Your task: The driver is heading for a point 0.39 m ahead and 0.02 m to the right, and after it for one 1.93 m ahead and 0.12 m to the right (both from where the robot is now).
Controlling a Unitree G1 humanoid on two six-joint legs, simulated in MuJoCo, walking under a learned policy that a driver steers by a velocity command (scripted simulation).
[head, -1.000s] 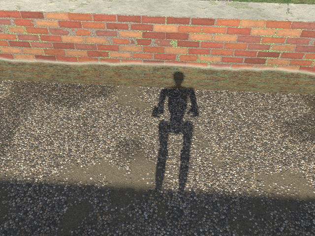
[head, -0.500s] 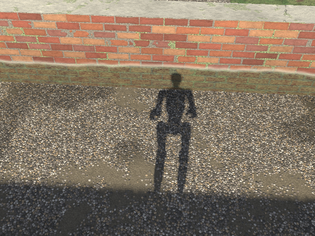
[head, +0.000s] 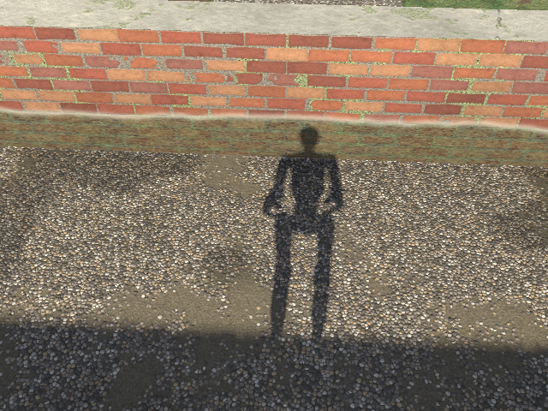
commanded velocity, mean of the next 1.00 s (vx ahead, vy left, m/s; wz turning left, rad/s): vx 0.05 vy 0.00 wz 0.00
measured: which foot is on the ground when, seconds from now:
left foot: down 0.00-1.00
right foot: down 0.00-1.00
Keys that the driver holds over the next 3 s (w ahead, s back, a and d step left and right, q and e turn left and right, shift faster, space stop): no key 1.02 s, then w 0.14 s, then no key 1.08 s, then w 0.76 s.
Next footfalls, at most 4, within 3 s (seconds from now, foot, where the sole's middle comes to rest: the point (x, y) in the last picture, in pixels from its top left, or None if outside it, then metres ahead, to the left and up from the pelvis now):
none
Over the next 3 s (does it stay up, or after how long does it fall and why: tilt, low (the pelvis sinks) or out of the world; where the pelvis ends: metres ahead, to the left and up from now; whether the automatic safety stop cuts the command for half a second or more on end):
stays up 0.00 0.02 -0.01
